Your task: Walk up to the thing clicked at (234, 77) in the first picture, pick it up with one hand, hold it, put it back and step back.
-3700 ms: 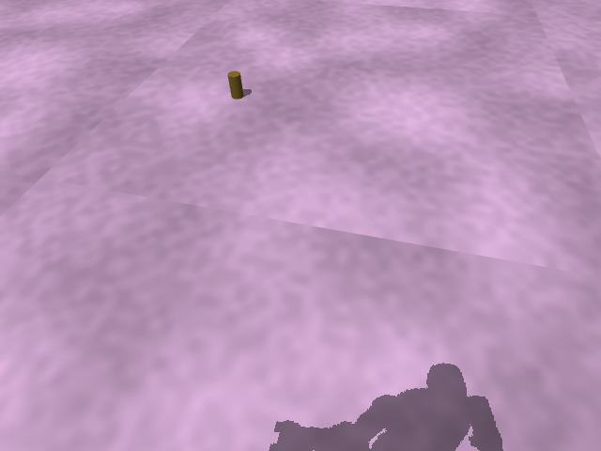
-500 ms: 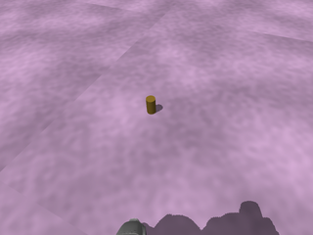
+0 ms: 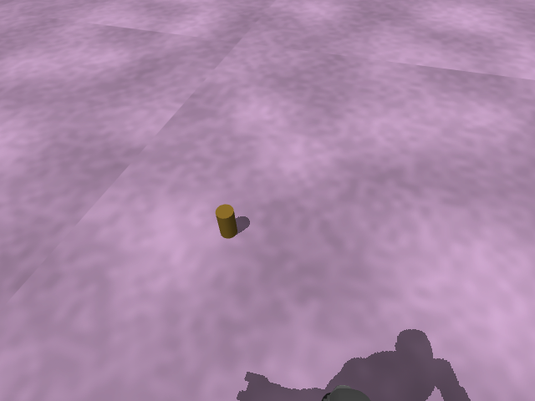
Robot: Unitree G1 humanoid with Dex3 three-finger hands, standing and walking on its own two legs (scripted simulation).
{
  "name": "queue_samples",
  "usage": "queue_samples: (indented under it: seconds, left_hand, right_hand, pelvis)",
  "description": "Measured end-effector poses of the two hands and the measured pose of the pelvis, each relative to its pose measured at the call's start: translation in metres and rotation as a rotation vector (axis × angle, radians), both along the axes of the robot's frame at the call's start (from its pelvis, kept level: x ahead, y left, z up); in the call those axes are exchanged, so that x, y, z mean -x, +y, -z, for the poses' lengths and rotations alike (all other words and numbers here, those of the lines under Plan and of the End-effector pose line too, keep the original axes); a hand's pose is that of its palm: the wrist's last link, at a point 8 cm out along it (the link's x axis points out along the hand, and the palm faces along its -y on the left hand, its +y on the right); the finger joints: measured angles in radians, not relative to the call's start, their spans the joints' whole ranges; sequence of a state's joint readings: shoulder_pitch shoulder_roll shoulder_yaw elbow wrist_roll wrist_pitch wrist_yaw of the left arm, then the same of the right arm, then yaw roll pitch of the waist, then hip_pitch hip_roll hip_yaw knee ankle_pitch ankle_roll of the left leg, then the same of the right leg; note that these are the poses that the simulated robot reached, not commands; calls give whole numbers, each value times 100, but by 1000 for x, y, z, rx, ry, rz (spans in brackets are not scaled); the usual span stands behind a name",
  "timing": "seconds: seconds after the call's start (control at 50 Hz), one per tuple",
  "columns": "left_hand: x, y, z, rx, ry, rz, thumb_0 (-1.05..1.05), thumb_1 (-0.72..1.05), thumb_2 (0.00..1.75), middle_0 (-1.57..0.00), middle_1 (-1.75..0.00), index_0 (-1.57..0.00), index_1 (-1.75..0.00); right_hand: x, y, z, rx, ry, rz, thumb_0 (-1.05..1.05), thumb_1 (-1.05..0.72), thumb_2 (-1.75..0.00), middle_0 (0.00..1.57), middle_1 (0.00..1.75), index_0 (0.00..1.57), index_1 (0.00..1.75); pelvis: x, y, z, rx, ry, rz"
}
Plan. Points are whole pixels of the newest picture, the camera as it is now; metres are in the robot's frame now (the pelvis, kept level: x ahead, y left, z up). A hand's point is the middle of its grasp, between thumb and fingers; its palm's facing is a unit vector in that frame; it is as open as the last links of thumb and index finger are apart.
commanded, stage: walk up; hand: left
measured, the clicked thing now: (226, 221) +0.93 +0.22 -0.69
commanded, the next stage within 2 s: none
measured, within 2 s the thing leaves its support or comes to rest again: neither
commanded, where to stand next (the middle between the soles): +0.60 +0.01 m, yaw +1 degrees
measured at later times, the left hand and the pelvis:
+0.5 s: hand (116, 375) +0.20 +0.29 -0.15, palm faces +0.04 -0.93 -0.37, open 7.4 cm; pelvis +0.20 +0.01 -0.01, yaw +3 degrees
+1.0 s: hand (152, 261) +0.41 +0.26 -0.12, palm faces +0.02 -0.90 -0.44, open 7.4 cm; pelvis +0.36 -0.03 -0.01, yaw +2 degrees
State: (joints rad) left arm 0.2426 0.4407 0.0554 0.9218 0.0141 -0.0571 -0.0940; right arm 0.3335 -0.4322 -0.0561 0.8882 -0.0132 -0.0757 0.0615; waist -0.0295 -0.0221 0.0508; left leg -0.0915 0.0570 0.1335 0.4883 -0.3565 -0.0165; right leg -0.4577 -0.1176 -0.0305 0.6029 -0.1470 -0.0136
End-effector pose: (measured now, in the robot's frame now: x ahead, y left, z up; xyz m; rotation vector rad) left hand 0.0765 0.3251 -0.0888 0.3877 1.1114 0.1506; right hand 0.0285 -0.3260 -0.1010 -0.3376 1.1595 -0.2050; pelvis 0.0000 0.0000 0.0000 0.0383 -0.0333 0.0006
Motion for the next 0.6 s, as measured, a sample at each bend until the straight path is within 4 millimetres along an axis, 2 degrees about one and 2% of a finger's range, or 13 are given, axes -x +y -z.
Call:
queue_samples:
  seconds: [0.06,0.1,0.16,0.24,0.34,0.44,0.52,0.6]
  left_hand:
    - [-38,-13,-1,-39,-55,-5,1,90,90,-20,-30,-20,-30]
    - [-55,-22,-6,-45,-90,-13,0,90,90,-20,-30,-20,-30]
    - [-69,-32,-16,-40,-101,-34,0,90,90,-20,-30,-20,-30]
    - [-78,-37,-21,-37,-73,-55,0,90,90,-20,-30,-21,-30]
    - [-86,-28,-14,-26,-27,-91,0,90,90,-20,-30,-21,-30]
    - [-101,-7,7,-3,23,-134,0,90,90,-20,-30,-21,-30]
    - [-126,10,30,7,71,-144,1,90,90,-20,-30,-21,-30]
    - [-163,11,30,23,79,-119,1,90,90,-20,-30,-20,-30]
  right_hand:
    - [-24,-19,20,-4,28,7,1,-90,-90,21,30,21,30]
    - [-44,-23,25,-10,47,1,1,-90,-90,21,30,20,30]
    - [-80,-23,23,-30,40,-20,1,-90,-90,21,30,20,30]
    - [-127,-18,14,-51,5,-61,1,-90,-90,21,30,20,30]
    - [-181,-9,2,-48,-5,-107,1,-90,-90,21,30,20,30]
    - [-240,5,-6,-11,-31,-142,1,-90,-90,21,30,20,30]
    - [-282,16,-9,37,-101,-143,1,-90,-90,21,30,20,30]
    - [-299,25,-20,40,-128,-109,1,-90,-90,21,30,21,30]
  pelvis:
    - [-30,-16,12,21,-8,-4]
    - [-44,-22,11,22,-11,-6]
    - [-65,-26,2,26,-14,-11]
    - [-92,-28,-6,35,-8,-19]
    - [-127,-24,-8,49,-5,-31]
    - [-171,-9,-1,67,-6,-48]
    - [-203,9,12,48,-14,-48]
    - [-227,13,5,42,-22,-46]
